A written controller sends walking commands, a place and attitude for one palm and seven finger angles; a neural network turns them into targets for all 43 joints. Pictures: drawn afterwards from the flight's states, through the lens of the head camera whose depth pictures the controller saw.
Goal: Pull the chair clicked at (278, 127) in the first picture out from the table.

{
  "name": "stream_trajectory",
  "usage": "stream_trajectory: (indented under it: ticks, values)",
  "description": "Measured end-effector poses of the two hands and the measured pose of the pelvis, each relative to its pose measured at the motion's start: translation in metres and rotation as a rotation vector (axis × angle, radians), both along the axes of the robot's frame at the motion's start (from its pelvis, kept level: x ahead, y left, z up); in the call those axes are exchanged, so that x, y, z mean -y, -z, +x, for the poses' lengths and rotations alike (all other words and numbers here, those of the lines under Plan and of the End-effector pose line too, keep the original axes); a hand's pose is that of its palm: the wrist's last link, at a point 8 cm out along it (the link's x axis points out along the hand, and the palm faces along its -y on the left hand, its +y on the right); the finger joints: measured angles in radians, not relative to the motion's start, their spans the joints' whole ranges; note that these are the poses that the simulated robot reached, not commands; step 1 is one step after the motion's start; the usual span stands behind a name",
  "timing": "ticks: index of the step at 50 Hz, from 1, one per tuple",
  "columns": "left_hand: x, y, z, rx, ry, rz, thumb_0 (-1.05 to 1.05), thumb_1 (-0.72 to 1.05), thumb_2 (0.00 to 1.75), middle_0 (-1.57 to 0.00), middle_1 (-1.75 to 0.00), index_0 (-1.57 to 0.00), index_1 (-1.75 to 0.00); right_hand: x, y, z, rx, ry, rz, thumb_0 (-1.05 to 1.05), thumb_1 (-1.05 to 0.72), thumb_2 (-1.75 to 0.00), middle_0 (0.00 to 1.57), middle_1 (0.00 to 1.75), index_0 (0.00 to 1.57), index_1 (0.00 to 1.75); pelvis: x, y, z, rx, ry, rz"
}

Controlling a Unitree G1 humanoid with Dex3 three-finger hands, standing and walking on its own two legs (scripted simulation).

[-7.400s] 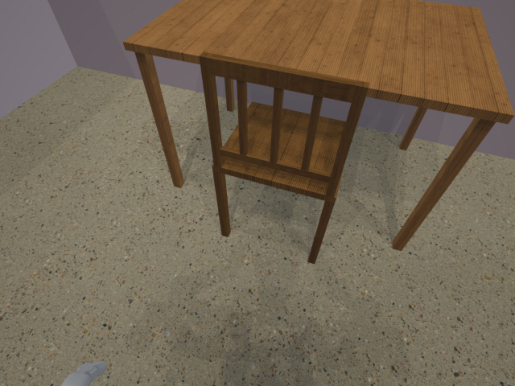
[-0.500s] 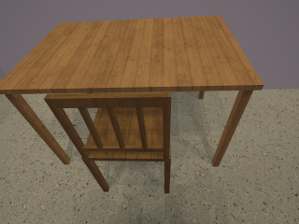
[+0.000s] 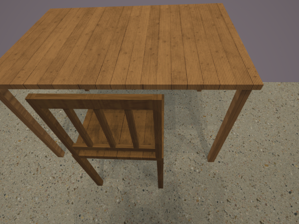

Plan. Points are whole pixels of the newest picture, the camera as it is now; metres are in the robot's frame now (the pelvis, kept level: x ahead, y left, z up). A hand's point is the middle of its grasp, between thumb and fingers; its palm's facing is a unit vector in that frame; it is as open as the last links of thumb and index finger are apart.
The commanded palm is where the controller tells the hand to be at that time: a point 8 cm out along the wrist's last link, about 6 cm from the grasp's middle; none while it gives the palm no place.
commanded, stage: come to a stop and stand still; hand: left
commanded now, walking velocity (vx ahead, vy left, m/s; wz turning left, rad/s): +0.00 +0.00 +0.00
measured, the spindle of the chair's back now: (106, 129) +0.45 +0.20 -0.10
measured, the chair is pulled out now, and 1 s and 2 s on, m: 0.00 0.00 0.00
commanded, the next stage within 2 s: look again from close up in 0.40 s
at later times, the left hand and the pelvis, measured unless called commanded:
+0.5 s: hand out of the picture +0.03 +0.17 -0.17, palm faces +0.02 -0.97 -0.24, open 7.3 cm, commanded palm none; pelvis +0.02 -0.01 +0.00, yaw +0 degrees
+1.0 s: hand out of the picture +0.01 +0.16 -0.17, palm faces +0.03 -0.98 -0.21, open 7.3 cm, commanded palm none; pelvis +0.01 -0.01 +0.00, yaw +0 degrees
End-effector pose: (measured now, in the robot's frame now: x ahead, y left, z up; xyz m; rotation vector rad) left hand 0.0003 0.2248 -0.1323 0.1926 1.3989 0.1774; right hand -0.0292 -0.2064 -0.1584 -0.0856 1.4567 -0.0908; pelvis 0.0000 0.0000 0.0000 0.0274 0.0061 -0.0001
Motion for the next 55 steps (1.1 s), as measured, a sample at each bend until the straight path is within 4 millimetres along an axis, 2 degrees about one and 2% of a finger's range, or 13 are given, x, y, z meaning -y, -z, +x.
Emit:
stream_trajectory:
  ticks: [8, 18, 26, 42, 55]
  values:
    - [0.004, -0.001, 0.021, 0.034, 0.002, 0.011, 0.02, 0.93, 0.90, -0.20, -0.30, -0.20, -0.30, 0.008, 0.000, 0.031, 0.043, -0.012, -0.005, 0.01, -0.91, -0.90, 0.20, 0.30, 0.19, 0.30, 0.008, -0.001, 0.011, 0.005, -0.005, -0.004]
    - [0.009, 0.000, 0.028, 0.042, -0.004, 0.007, 0.01, 0.93, 0.90, -0.20, -0.30, -0.20, -0.30, 0.022, -0.003, 0.047, 0.058, -0.018, -0.033, 0.01, -0.92, -0.90, 0.20, 0.30, 0.19, 0.30, 0.013, -0.001, 0.018, 0.009, -0.006, -0.008]
    - [0.011, 0.000, 0.023, 0.029, -0.007, 0.000, 0.01, 0.92, 0.90, -0.20, -0.30, -0.20, -0.30, 0.021, -0.005, 0.043, 0.044, -0.015, -0.031, 0.00, -0.91, -0.90, 0.20, 0.30, 0.19, 0.30, 0.014, -0.002, 0.019, 0.012, -0.004, -0.010]
    - [0.014, 0.003, 0.008, 0.001, -0.018, -0.020, 0.01, 0.92, 0.90, -0.20, -0.30, -0.20, -0.30, 0.008, -0.007, 0.022, -0.001, 0.000, -0.016, 0.00, -0.91, -0.90, 0.20, 0.30, 0.20, 0.30, 0.011, -0.003, 0.016, 0.016, -0.004, -0.013]
    - [0.013, 0.006, -0.003, -0.017, -0.024, -0.038, 0.01, 0.92, 0.90, -0.20, -0.30, -0.20, -0.30, -0.002, -0.009, 0.013, -0.012, 0.008, -0.015, 0.00, -0.91, -0.90, 0.20, 0.30, 0.19, 0.30, 0.005, -0.003, 0.012, 0.015, -0.001, -0.014]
